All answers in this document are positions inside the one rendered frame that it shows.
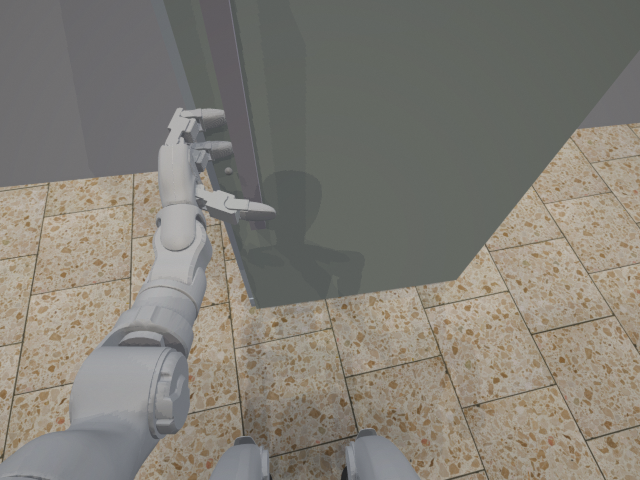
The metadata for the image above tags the robot thigh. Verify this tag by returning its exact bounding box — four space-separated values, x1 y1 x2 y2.
209 444 270 480
345 435 421 480

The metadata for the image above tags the robot left hand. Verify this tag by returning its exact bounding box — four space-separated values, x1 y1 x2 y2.
158 108 276 225

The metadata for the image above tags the robot left upper arm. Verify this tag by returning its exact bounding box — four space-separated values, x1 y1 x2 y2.
0 346 190 480

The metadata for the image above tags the handle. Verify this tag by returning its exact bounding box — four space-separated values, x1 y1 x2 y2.
199 0 266 230

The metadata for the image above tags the robot left forearm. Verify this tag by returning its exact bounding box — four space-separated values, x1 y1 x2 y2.
69 204 213 423

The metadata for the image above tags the fridge door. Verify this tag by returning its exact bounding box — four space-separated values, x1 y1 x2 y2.
163 0 640 309

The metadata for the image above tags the left robot thigh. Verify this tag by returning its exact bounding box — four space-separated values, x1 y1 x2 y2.
209 444 270 480

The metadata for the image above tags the right robot thigh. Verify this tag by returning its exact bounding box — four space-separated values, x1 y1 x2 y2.
345 435 421 480

